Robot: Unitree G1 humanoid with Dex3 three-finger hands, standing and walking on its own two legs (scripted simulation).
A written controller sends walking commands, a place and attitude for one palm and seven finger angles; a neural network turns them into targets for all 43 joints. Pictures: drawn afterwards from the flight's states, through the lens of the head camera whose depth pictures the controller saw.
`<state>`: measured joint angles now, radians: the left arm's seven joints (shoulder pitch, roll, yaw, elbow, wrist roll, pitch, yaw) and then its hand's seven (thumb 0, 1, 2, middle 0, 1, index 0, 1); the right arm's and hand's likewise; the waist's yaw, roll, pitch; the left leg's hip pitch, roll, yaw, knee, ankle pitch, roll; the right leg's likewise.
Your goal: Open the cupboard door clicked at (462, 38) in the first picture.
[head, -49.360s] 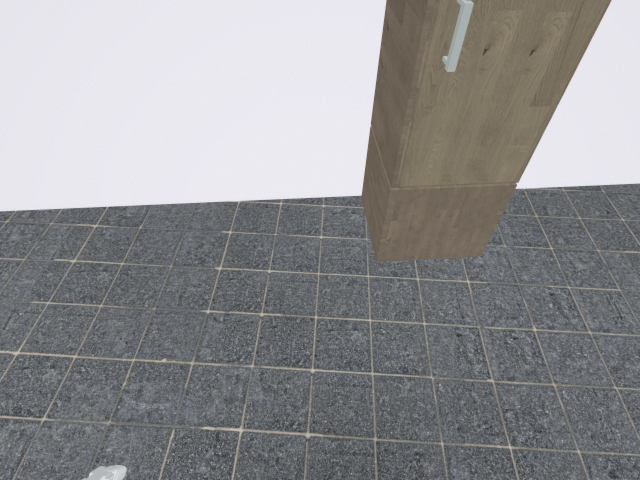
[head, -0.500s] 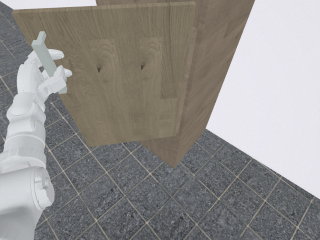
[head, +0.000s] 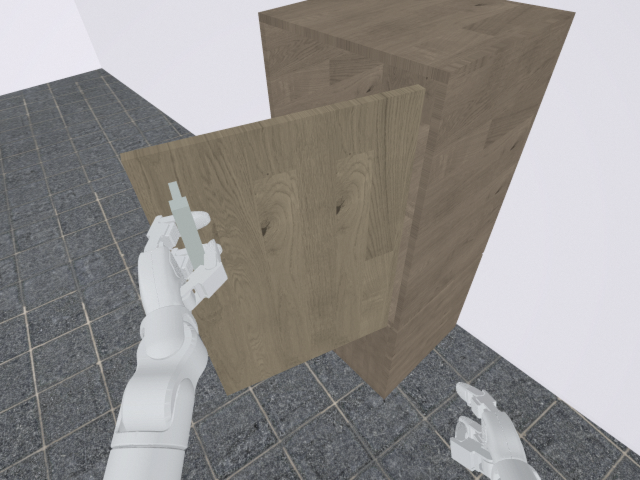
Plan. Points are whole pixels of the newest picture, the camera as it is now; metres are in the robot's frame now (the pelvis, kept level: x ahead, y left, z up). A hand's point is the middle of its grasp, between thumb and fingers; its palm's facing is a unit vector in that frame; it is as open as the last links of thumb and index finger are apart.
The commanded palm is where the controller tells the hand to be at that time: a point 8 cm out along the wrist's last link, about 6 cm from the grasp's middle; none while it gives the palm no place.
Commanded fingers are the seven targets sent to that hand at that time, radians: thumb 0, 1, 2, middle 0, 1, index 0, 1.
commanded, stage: pull the door open along its arc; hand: left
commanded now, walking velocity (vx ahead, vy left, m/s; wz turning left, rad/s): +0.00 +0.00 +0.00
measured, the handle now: (192, 239) +0.37 +0.20 +0.14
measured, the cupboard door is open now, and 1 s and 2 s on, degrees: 73 89 90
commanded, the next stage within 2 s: open thumb and fingers to let go in 0.40 s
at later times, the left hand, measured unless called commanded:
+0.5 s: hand (270, 324) +0.25 +0.07 +0.14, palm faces +0.39 -0.92 +0.01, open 6.1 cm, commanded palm +0.21 +0.11 +0.14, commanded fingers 0.00 0.83 0.87 -0.40 -1.34 -0.40 -1.34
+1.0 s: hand (254, 319) +0.25 +0.09 +0.14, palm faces +0.40 -0.92 +0.03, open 12.1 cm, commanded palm +0.20 +0.12 +0.14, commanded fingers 0.00 -0.50 0.30 -0.27 -1.00 -0.27 -1.00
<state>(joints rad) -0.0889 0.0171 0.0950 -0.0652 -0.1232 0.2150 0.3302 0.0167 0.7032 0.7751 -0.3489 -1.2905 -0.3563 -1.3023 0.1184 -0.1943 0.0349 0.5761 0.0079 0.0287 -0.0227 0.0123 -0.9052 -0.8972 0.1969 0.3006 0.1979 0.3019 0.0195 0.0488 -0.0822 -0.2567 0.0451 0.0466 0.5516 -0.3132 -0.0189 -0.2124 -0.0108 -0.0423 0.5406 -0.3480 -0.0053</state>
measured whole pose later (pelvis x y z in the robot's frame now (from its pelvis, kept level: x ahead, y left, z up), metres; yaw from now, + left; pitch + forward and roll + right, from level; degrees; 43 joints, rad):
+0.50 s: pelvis -0.01 -0.02 +0.00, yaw +2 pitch -4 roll +0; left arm 0.18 -0.07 -0.24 -0.32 0.01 0.24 0.52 0.03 0.70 0.76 -0.34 -1.33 -0.33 -1.33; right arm 0.16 -0.20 0.01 0.64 -0.04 0.08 0.00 0.02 -0.90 -0.90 0.20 0.30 0.20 0.30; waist 0.02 0.08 -0.02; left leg -0.19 0.05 0.00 0.56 -0.30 -0.04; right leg -0.13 0.00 -0.09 0.55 -0.35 -0.03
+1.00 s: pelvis -0.04 +0.00 +0.00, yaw +3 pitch -6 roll -1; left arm -0.01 -0.10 -0.25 -0.15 0.02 0.25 0.57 0.00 -0.23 0.42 -0.35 -1.23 -0.35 -1.22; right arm 0.08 -0.16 0.04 0.65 -0.03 0.10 -0.01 0.01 -0.90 -0.90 0.20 0.30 0.20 0.30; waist 0.04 0.05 -0.01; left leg -0.19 0.03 0.00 0.55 -0.26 -0.01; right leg -0.12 -0.02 -0.09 0.51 -0.30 -0.01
